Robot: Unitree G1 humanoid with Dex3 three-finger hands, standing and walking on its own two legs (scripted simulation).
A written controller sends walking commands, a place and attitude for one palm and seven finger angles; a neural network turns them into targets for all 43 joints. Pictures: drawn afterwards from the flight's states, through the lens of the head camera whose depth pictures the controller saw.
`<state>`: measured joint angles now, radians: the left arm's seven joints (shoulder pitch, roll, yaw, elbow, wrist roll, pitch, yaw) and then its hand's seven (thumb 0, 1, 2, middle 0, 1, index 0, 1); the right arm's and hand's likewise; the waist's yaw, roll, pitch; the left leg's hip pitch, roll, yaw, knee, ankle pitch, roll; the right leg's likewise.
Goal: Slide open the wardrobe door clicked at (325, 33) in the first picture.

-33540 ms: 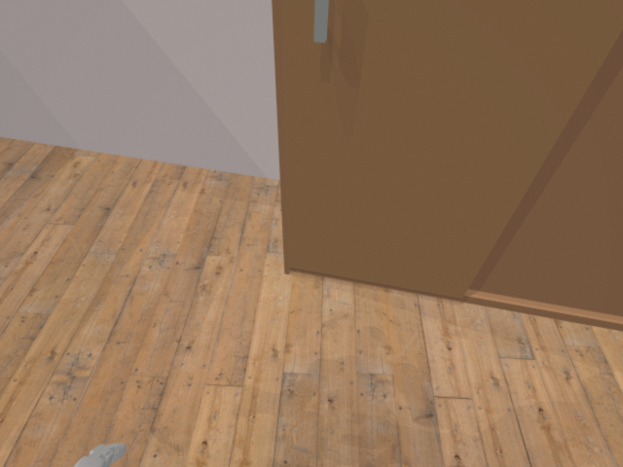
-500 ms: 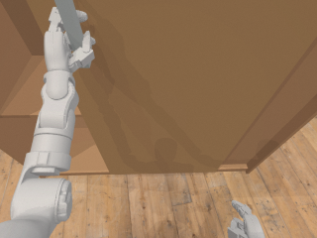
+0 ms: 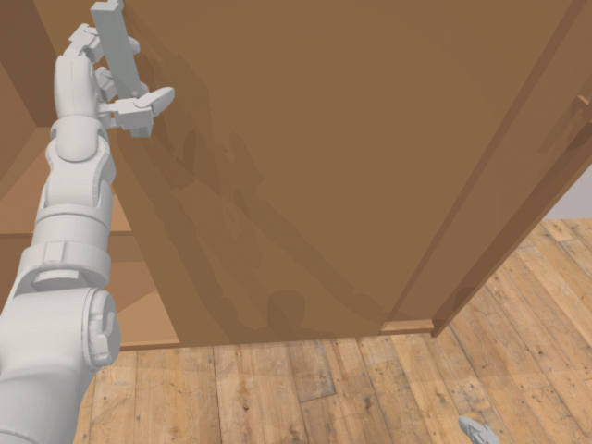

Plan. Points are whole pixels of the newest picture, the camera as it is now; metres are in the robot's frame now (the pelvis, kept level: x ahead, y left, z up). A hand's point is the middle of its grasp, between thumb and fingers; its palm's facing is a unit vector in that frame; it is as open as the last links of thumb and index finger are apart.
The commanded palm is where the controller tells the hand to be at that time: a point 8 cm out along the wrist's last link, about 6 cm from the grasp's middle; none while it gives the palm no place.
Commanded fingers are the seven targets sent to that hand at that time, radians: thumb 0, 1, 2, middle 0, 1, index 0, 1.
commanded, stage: loosen the grip on the handle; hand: left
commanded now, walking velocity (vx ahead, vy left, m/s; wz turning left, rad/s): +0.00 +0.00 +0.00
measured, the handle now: (129, 70) +0.51 +0.23 +0.24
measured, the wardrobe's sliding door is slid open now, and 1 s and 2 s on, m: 0.42 0.42 0.42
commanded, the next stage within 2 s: slip the hand off the handle in 0.34 s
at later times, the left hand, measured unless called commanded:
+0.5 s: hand (142, 99) +0.47 +0.21 +0.23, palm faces +0.24 -0.96 -0.11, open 14.5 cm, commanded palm +0.44 +0.26 +0.23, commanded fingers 0.00 -0.55 0.20 -0.25 -1.15 -0.25 -1.15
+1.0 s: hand (66, 94) +0.45 +0.29 +0.24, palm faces +0.35 -0.93 -0.13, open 14.7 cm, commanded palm +0.43 +0.32 +0.23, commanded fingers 0.00 -0.55 0.20 -0.25 -1.15 -0.25 -1.15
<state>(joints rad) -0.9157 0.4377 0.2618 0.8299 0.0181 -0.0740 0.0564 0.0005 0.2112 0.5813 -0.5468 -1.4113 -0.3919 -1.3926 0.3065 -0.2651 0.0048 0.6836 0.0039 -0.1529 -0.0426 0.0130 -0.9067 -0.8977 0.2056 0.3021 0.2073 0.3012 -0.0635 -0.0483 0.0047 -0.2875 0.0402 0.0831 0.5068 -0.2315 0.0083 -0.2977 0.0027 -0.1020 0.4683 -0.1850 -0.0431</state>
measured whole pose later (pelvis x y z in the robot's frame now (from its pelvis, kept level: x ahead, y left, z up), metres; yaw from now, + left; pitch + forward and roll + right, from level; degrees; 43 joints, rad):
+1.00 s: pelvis +0.02 +0.00 +0.00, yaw -1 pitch +2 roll -1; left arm -0.72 0.56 0.40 0.64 -0.07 -0.06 -0.06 -0.01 -0.55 0.20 -0.33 -1.18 -0.26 -1.15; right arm 0.31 -0.26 0.02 0.70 0.05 -0.05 -0.09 0.01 -0.91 -0.90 0.21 0.30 0.21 0.30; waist -0.04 -0.01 0.00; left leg -0.25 0.03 0.08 0.46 -0.24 0.01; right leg -0.26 0.01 -0.08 0.42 -0.19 -0.03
